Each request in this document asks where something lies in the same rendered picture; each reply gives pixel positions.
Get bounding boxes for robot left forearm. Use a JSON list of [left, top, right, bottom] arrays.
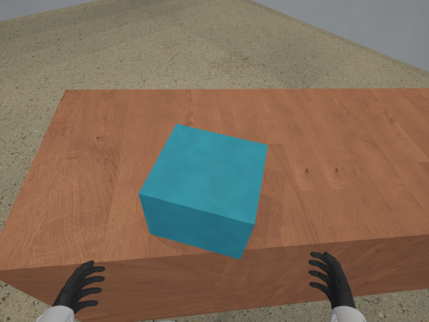
[[36, 306, 74, 322]]

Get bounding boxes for carton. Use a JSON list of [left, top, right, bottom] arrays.
[[139, 124, 268, 259]]

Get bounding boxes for right robot hand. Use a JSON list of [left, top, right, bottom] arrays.
[[308, 252, 356, 310]]

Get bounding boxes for robot right forearm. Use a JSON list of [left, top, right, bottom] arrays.
[[330, 306, 366, 322]]

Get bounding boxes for left robot hand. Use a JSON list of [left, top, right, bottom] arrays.
[[52, 260, 105, 314]]

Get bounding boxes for pedestal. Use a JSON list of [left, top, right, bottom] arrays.
[[0, 88, 429, 322]]

